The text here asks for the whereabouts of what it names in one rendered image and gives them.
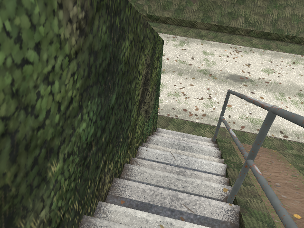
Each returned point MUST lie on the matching stairs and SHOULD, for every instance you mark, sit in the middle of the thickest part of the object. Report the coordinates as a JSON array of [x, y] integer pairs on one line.
[[176, 180]]

